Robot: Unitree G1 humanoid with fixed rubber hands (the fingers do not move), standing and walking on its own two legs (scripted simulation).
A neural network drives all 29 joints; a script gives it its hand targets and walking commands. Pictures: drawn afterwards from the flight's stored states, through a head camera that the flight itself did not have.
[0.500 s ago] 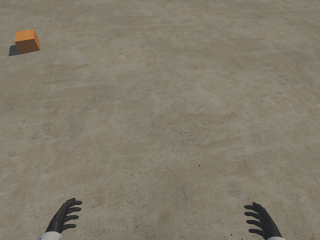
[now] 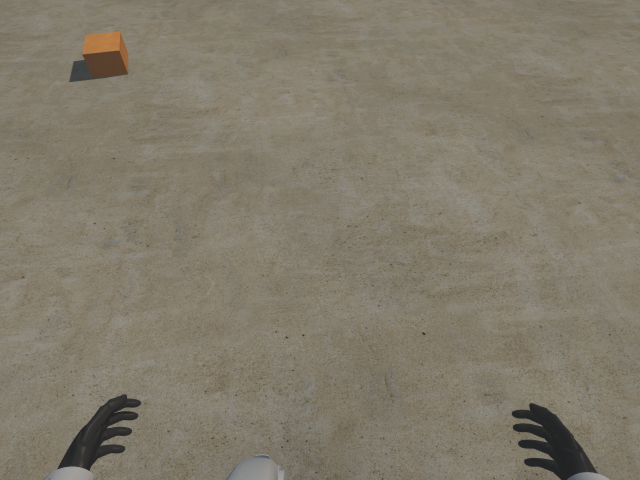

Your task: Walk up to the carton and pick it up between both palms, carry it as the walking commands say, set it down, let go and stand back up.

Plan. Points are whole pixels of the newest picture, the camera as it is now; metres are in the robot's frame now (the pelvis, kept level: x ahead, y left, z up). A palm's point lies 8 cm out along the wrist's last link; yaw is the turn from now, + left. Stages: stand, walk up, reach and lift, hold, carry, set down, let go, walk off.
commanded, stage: walk up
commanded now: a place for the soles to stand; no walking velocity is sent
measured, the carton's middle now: (106, 54) +2.60 +1.39 -0.69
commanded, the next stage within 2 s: none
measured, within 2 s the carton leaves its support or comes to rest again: neither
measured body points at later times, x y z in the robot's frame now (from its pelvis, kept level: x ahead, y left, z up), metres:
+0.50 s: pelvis +0.18 +0.16 +0.01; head +0.17 +0.21 +0.46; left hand +0.29 +0.53 -0.05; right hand +0.36 -0.14 -0.01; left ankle +0.18 +0.24 -0.73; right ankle +0.28 -0.01 -0.64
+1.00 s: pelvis +0.48 +0.22 +0.00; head +0.49 +0.24 +0.45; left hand +0.49 +0.59 -0.07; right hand +0.70 -0.04 -0.07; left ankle +0.49 +0.34 -0.70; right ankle +0.54 +0.07 -0.73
